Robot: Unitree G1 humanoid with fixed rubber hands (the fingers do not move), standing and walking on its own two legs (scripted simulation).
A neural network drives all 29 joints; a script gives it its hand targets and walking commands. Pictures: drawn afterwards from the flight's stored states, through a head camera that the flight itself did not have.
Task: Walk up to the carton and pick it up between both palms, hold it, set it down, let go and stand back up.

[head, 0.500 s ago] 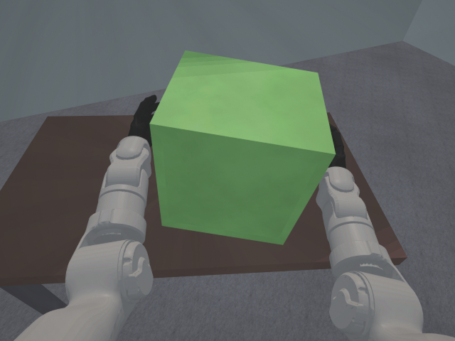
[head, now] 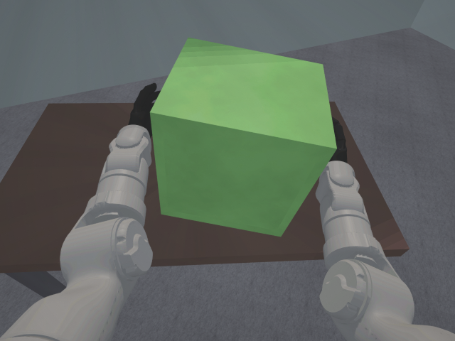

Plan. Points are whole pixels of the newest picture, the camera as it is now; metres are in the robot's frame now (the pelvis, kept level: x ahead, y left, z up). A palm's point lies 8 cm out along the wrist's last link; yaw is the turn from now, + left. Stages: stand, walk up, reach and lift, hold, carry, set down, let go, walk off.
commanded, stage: set down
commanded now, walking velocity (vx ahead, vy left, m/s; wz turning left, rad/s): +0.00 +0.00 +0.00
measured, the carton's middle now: (237, 143) +0.47 +0.00 +0.09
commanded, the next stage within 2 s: none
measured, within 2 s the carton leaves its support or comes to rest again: rests again in 0.94 s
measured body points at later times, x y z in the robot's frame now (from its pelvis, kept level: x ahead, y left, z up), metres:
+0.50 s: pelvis +0.01 +0.00 +0.00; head +0.06 +0.02 +0.44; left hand +0.48 +0.15 +0.10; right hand +0.41 -0.20 +0.07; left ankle -0.01 +0.13 -0.75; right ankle -0.02 -0.12 -0.75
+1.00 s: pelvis +0.01 +0.00 +0.00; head +0.07 +0.02 +0.44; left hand +0.48 +0.16 +0.08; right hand +0.42 -0.19 +0.07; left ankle -0.01 +0.13 -0.75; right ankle -0.02 -0.12 -0.75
